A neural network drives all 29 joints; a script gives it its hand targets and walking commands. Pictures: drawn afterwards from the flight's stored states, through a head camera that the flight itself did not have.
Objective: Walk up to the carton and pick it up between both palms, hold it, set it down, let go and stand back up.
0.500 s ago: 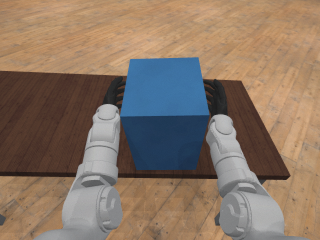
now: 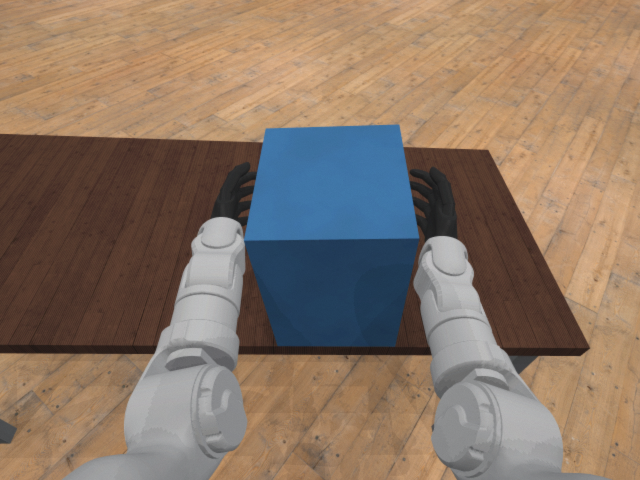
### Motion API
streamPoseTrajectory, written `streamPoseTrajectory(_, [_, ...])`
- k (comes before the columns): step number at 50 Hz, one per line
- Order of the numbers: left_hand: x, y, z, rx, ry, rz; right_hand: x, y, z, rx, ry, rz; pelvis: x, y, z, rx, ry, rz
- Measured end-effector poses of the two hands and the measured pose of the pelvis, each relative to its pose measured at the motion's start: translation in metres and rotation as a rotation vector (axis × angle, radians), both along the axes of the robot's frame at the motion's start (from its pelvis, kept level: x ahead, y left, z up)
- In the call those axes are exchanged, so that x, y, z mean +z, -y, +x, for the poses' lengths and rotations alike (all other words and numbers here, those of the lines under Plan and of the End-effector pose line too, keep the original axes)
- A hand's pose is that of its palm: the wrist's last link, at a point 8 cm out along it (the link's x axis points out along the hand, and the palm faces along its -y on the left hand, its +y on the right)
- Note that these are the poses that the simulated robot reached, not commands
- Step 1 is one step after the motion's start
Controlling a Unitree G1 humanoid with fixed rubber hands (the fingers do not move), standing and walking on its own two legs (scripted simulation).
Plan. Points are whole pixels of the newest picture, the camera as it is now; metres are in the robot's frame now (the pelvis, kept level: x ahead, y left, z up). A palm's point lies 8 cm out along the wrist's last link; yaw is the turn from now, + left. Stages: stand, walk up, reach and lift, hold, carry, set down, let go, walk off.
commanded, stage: set down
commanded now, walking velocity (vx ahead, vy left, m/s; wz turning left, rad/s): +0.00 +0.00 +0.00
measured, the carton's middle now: (333, 243) +0.42 -0.01 +0.05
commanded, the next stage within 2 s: none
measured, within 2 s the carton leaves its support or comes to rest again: rests again in 1.02 s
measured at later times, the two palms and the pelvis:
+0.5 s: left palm (231, 232) +0.41 +0.13 +0.08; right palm (435, 243) +0.39 -0.14 +0.09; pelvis +0.00 +0.00 +0.00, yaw +0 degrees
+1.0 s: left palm (239, 233) +0.41 +0.12 +0.08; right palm (444, 252) +0.38 -0.15 +0.09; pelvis +0.00 +0.00 +0.00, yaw +0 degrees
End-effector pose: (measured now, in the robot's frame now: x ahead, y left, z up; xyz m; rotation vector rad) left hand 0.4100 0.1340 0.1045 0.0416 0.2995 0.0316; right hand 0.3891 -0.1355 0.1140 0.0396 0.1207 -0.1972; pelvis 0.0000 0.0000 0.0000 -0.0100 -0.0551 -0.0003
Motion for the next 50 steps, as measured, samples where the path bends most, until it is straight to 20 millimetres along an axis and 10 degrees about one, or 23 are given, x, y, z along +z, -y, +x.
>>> streamPoseTrajectory(50, [-0.021,0.013,-0.002,-0.025,0.007,-0.011,-0.025,0.012,-0.013,-0.039,-0.026,-0.025,0.0,0.001,-0.004,-0.003,-0.035,0.004])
